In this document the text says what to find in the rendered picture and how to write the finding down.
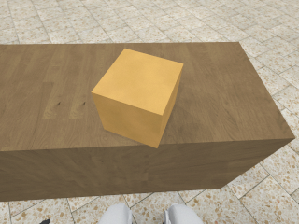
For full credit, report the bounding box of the pedestal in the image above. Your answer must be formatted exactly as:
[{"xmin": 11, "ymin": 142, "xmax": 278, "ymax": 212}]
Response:
[{"xmin": 0, "ymin": 42, "xmax": 296, "ymax": 202}]

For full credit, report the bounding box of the robot left thigh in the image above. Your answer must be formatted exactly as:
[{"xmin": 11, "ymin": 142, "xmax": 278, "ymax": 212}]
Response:
[{"xmin": 98, "ymin": 204, "xmax": 133, "ymax": 224}]

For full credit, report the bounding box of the carton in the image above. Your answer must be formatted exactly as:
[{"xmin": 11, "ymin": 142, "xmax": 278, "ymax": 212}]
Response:
[{"xmin": 91, "ymin": 49, "xmax": 184, "ymax": 148}]

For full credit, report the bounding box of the robot right thigh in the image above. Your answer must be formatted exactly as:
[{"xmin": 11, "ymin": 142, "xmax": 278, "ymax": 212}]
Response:
[{"xmin": 164, "ymin": 204, "xmax": 204, "ymax": 224}]

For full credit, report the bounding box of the robot thigh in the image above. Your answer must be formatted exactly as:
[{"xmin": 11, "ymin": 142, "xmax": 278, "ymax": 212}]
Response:
[
  {"xmin": 164, "ymin": 204, "xmax": 204, "ymax": 224},
  {"xmin": 98, "ymin": 204, "xmax": 133, "ymax": 224}
]

